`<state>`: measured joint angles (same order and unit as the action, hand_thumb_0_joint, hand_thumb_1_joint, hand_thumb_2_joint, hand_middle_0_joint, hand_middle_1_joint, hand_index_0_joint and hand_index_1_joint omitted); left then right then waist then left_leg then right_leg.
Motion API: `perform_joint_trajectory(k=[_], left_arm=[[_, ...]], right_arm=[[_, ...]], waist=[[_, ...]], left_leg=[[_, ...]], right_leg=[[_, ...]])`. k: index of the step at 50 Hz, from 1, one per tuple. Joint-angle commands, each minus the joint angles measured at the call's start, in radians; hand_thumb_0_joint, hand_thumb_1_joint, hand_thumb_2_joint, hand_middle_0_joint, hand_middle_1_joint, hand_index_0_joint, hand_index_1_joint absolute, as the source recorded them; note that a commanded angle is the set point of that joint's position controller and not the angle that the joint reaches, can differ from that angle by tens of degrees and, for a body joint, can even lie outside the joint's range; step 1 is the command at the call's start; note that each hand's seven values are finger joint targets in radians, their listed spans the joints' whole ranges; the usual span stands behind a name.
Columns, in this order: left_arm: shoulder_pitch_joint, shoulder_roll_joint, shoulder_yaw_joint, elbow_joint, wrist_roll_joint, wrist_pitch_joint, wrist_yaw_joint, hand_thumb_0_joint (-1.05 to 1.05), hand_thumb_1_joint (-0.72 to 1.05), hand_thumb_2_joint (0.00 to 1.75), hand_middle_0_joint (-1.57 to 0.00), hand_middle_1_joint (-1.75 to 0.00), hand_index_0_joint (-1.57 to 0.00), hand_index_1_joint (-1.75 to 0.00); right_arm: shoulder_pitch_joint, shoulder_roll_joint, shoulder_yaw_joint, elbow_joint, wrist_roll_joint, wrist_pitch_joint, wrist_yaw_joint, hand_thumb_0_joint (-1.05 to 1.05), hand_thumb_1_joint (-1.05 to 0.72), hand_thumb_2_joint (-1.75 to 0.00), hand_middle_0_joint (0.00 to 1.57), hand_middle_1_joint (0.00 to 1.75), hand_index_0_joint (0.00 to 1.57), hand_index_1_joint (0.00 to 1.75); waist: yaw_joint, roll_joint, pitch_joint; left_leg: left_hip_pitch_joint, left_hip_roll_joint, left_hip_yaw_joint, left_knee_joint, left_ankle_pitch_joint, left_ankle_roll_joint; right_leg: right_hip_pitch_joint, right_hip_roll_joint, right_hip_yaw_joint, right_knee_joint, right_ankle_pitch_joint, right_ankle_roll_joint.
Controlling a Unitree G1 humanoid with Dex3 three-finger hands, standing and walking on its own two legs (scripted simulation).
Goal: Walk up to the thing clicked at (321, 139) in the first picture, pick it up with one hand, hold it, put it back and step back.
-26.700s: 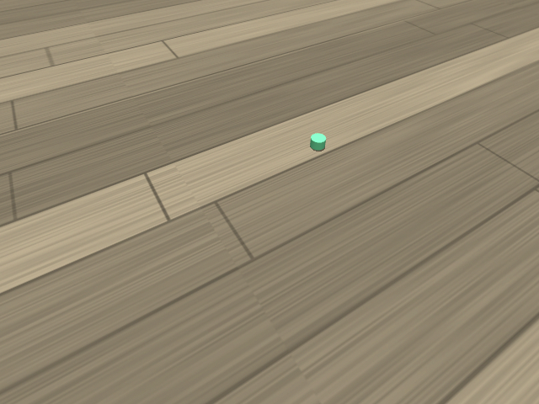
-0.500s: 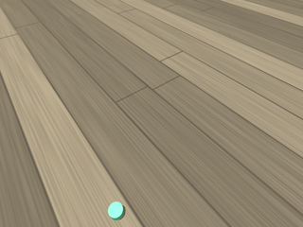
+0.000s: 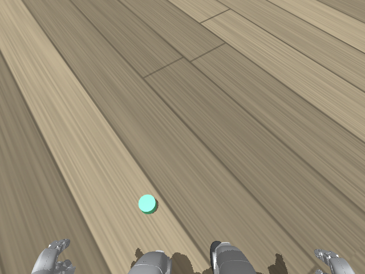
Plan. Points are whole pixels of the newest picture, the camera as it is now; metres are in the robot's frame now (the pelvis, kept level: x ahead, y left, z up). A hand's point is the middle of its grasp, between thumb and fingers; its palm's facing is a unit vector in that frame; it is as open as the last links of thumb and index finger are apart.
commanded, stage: walk up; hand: left
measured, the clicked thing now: (147, 204) +0.43 +0.20 -0.73
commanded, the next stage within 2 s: stand in 1.66 s
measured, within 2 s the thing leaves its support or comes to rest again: neither
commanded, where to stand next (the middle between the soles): +0.09 -0.03 m, yaw -4 degrees
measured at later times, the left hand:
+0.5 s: hand out of the picture +0.12 +0.26 -0.15, palm faces -0.15 -0.94 -0.31, open 7.3 cm
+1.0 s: hand (91, 245) +0.19 +0.23 -0.14, palm faces -0.07 -0.91 -0.41, open 7.3 cm
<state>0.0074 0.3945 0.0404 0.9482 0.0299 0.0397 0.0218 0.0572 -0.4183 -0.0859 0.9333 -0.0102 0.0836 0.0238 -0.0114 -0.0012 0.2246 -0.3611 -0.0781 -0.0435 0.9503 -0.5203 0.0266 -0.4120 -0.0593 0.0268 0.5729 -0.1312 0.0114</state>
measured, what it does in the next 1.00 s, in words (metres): steps on the spot: left foot, then right foot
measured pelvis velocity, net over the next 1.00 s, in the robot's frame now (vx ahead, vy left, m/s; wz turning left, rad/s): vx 0.04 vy -0.02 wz -0.03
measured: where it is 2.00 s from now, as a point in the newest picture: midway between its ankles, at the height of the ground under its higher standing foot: outside the picture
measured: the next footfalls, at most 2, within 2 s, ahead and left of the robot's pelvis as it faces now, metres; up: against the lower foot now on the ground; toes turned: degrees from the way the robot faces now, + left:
left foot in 0.08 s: -0.02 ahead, +0.14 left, +0.00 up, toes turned -2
right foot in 0.54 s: +0.14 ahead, -0.16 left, +0.00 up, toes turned -5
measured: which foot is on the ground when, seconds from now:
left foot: up 0.00-0.06, down 0.08-0.58, up 0.60-1.00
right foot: down 0.00-0.10, up 0.12-0.52, down 0.54-1.00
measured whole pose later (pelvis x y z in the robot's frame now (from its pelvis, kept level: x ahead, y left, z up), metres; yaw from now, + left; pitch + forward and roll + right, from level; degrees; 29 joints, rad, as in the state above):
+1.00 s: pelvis +0.04 -0.02 +0.00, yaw -2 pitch -2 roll +0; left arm 0.09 0.36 0.03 0.79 0.01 0.02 0.03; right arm 0.21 -0.41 -0.06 0.82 -0.01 0.06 -0.02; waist -0.01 0.04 0.21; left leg -0.46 -0.03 -0.07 1.02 -0.47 0.00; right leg -0.37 -0.05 -0.04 0.66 -0.25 0.00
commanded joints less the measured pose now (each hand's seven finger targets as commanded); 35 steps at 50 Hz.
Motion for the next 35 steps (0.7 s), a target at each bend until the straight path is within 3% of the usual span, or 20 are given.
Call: perform_joint_trajectory(k=[1,3,4,5,6,7,10,12,15,19,22,24,27,28,29,30,31,32,34,35], left_arm=[[-0.051,0.249,0.067,-0.114,0.041,-0.019,0.01,0.0,0.9,0.9,-0.2,-0.3,-0.2,-0.3],[-0.014,0.191,0.048,-0.099,0.034,0.011,-0.01,0.0,0.9,0.9,-0.2,-0.3,-0.2,-0.3],[-0.015,0.137,0.035,-0.117,0.025,0.021,-0.017,0.0,0.9,0.9,-0.2,-0.3,-0.2,-0.3],[0.019,0.148,0.044,-0.134,0.025,0.02,-0.021,0.0,0.9,0.9,-0.2,-0.3,-0.2,-0.3],[0.018,0.214,0.065,-0.123,0.032,0.021,-0.02,0.0,0.9,0.9,-0.2,-0.3,-0.2,-0.3],[-0.048,0.248,0.076,-0.113,0.027,0.02,-0.023,0.0,0.9,0.9,-0.2,-0.3,-0.2,-0.3],[0.117,0.253,0.094,-0.068,0.013,0.025,-0.061,0.0,0.9,0.9,-0.2,-0.3,-0.2,-0.3],[0.116,0.247,0.099,-0.083,0.02,0.025,-0.072,0.0,0.9,0.9,-0.2,-0.3,-0.2,-0.3],[0.031,0.214,0.087,-0.125,0.009,0.007,-0.087,0.0,0.9,0.9,-0.2,-0.3,-0.2,-0.3],[0.036,0.215,0.074,-0.127,-0.005,-0.016,-0.095,0.0,0.9,0.9,-0.2,-0.3,-0.2,-0.3],[0.045,0.197,0.061,-0.12,-0.013,-0.041,-0.098,0.0,0.9,0.9,-0.2,-0.3,-0.2,-0.3],[0.061,0.178,0.056,-0.118,-0.012,-0.052,-0.096,0.0,0.9,0.9,-0.2,-0.3,-0.2,-0.3],[0.249,0.185,0.076,-0.044,-0.012,-0.066,-0.069,0.0,0.9,0.9,-0.2,-0.3,-0.2,-0.3],[0.324,0.235,0.094,-0.026,-0.007,-0.071,-0.057,0.0,0.9,0.9,-0.2,-0.3,-0.2,-0.3],[0.354,0.305,0.116,-0.041,0.004,-0.077,-0.045,0.0,0.9,0.9,-0.2,-0.3,-0.2,-0.3],[0.326,0.315,0.107,-0.075,-0.011,-0.073,-0.039,0.0,0.9,0.9,-0.2,-0.3,-0.2,-0.3],[0.281,0.319,0.108,-0.088,-0.019,-0.069,-0.037,0.0,0.9,0.9,-0.2,-0.3,-0.2,-0.3],[0.264,0.285,0.099,-0.097,-0.024,-0.067,-0.035,0.0,0.9,0.9,-0.2,-0.3,-0.2,-0.3],[0.177,0.231,0.075,-0.116,-0.035,-0.078,-0.021,0.0,0.9,0.9,-0.2,-0.3,-0.2,-0.3],[0.161,0.221,0.069,-0.118,-0.032,-0.084,-0.015,0.0,0.9,0.9,-0.2,-0.3,-0.2,-0.3]], right_arm=[[0.219,-0.162,-0.045,-0.005,0.002,-0.033,0.005,0.0,-0.9,-0.9,0.2,0.3,0.2,0.3],[0.338,-0.148,-0.049,0.062,-0.017,-0.076,-0.002,0.0,-0.9,-0.9,0.2,0.3,0.2,0.3],[0.362,-0.211,-0.066,0.054,-0.047,-0.092,-0.018,0.0,-0.9,-0.9,0.2,0.3,0.2,0.3],[0.276,-0.315,-0.083,-0.001,-0.067,-0.107,-0.038,0.0,-0.9,-0.9,0.2,0.3,0.2,0.3],[0.21,-0.368,-0.084,-0.032,-0.051,-0.12,-0.053,0.0,-0.9,-0.9,0.2,0.3,0.2,0.3],[0.137,-0.377,-0.078,-0.026,-0.034,-0.13,-0.061,0.0,-0.9,-0.9,0.2,0.3,0.2,0.3],[0.125,-0.291,-0.07,-0.023,-0.03,-0.164,-0.087,0.0,-0.9,-0.9,0.2,0.3,0.2,0.3],[0.247,-0.263,-0.074,-0.007,-0.016,-0.178,-0.09,0.0,-0.9,-0.9,0.2,0.3,0.2,0.3],[0.317,-0.238,-0.074,-0.008,-0.019,-0.186,-0.079,0.0,-0.9,-0.9,0.2,0.3,0.2,0.3],[0.303,-0.246,-0.072,-0.056,-0.021,-0.184,-0.057,0.0,-0.9,-0.9,0.2,0.3,0.2,0.3],[0.305,-0.23,-0.057,-0.077,-0.021,-0.178,-0.037,0.0,-0.9,-0.9,0.2,0.3,0.2,0.3],[0.303,-0.23,-0.049,-0.094,-0.02,-0.167,-0.03,0.0,-0.9,-0.9,0.2,0.3,0.2,0.3],[0.288,-0.208,-0.029,-0.119,-0.001,-0.14,-0.032,0.0,-0.9,-0.9,0.2,0.3,0.2,0.3],[0.326,-0.157,-0.008,-0.127,0.014,-0.138,-0.036,0.0,-0.9,-0.9,0.2,0.3,0.2,0.3],[0.375,-0.102,0.016,-0.15,0.022,-0.139,-0.038,0.0,-0.9,-0.9,0.2,0.3,0.2,0.3],[0.365,-0.166,0.001,-0.143,0.024,-0.129,-0.05,0.0,-0.9,-0.9,0.2,0.3,0.2,0.3],[0.353,-0.213,-0.016,-0.124,0.017,-0.121,-0.06,0.0,-0.9,-0.9,0.2,0.3,0.2,0.3],[0.32,-0.23,-0.022,-0.116,0.015,-0.124,-0.058,0.0,-0.9,-0.9,0.2,0.3,0.2,0.3],[0.366,-0.189,-0.009,-0.08,0.023,-0.113,-0.049,0.0,-0.9,-0.9,0.2,0.3,0.2,0.3],[0.37,-0.169,-0.003,-0.069,0.023,-0.104,-0.045,0.0,-0.9,-0.9,0.2,0.3,0.2,0.3]], waist=[[-0.017,-0.215,-0.36],[-0.068,-0.068,-0.369],[-0.088,0.119,-0.273],[-0.036,0.141,-0.191],[-0.036,0.015,-0.141],[-0.033,0.037,-0.065],[0.045,0.037,-0.104],[0.007,0.071,-0.143],[-0.051,0.137,-0.114],[-0.057,0.198,-0.049],[-0.053,0.21,-0.028],[-0.042,0.22,-0.056],[0.04,0.076,-0.185],[0.074,-0.066,-0.263],[0.065,-0.288,-0.326],[0.074,-0.235,-0.322],[0.062,-0.203,-0.262],[0.059,-0.155,-0.212],[0.004,-0.105,-0.188],[-0.002,-0.104,-0.183]], left_leg=[[0.147,0.07,0.015,-0.217,-0.001,-0.01],[0.379,0.062,-0.018,-0.571,0.077,-0.005],[0.38,0.19,-0.295,-0.726,-0.136,-0.009],[0.308,0.382,-0.563,-0.763,-0.205,0.026],[0.156,0.469,-0.613,-0.782,-0.177,0.082],[0.011,0.487,-0.634,-0.827,-0.203,0.116],[0.305,0.3,-0.23,-0.66,0.33,0.009],[0.406,0.304,-0.193,-0.609,0.498,0.014],[0.424,0.309,-0.193,-0.673,0.457,0.039],[0.357,0.342,-0.182,-0.749,0.218,0.133],[0.319,0.305,-0.072,-0.713,0.337,0.138],[0.278,0.276,0.001,-0.616,0.519,0.124],[0.195,0.216,0.065,-0.286,0.718,0.083],[0.101,0.185,0.07,-0.113,0.544,0.053],[-0.084,0.081,0.075,0.101,0.124,0.014],[-0.126,0.034,-0.003,0.184,-0.081,0.015],[-0.1,0.07,-0.05,0.246,-0.104,0.012],[-0.103,0.082,-0.074,0.274,-0.078,0.013],[-0.075,0.112,-0.1,0.187,0.025,0.002],[-0.041,0.101,-0.088,0.139,0.062,-0.005]], right_leg=[[0.106,-0.173,0.174,-0.171,-0.29,-0.178],[-0.054,-0.051,0.101,0.053,-0.545,-0.114],[-0.226,0.094,0.081,0.285,-0.515,-0.073],[-0.384,0.138,0.14,0.448,-0.461,-0.047],[-0.331,0.081,0.244,0.403,-0.383,-0.032],[-0.24,0.037,0.282,0.395,-0.329,-0.023],[-0.298,0.093,0.256,0.447,-0.124,-0.015],[-0.284,0.091,0.217,0.448,-0.14,-0.009],[-0.276,0.077,0.194,0.385,-0.11,0.0],[-0.233,0.047,0.136,0.29,-0.123,-0.004],[-0.128,0.036,0.044,0.138,-0.139,-0.014],[0.021,0.04,-0.034,0.026,-0.202,-0.03],[0.339,0.093,-0.094,-0.147,-0.037,-0.057],[0.482,0.034,-0.012,-0.149,0.057,-0.071],[0.608,-0.175,0.308,-0.177,0.107,-0.151],[0.511,-0.313,0.534,-0.254,0.055,-0.257],[0.39,-0.327,0.536,-0.253,0.003,-0.298],[0.32,-0.298,0.456,-0.256,0.047,-0.299],[0.253,-0.192,0.232,-0.226,0.081,-0.217],[0.21,-0.169,0.174,-0.219,0.135,-0.204]])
